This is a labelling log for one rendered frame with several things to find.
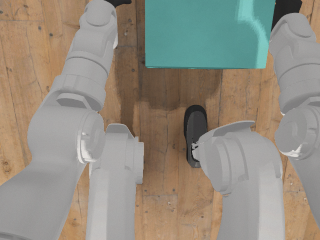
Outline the right robot hand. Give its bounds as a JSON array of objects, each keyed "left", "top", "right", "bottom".
[{"left": 271, "top": 0, "right": 303, "bottom": 32}]

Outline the robot right forearm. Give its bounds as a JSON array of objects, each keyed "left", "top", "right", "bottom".
[{"left": 268, "top": 13, "right": 320, "bottom": 116}]

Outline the robot left forearm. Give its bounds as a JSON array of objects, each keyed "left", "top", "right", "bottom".
[{"left": 27, "top": 0, "right": 118, "bottom": 149}]

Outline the carton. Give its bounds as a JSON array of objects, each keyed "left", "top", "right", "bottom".
[{"left": 145, "top": 0, "right": 276, "bottom": 70}]

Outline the right robot upper arm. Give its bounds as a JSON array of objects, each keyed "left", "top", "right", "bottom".
[{"left": 274, "top": 105, "right": 320, "bottom": 230}]

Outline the left robot upper arm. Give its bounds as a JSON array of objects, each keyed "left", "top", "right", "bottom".
[{"left": 0, "top": 104, "right": 106, "bottom": 240}]

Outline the left robot thigh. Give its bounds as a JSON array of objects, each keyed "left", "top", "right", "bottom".
[{"left": 85, "top": 132, "right": 144, "bottom": 240}]

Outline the robot left shin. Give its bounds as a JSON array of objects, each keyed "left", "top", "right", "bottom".
[{"left": 89, "top": 123, "right": 134, "bottom": 179}]

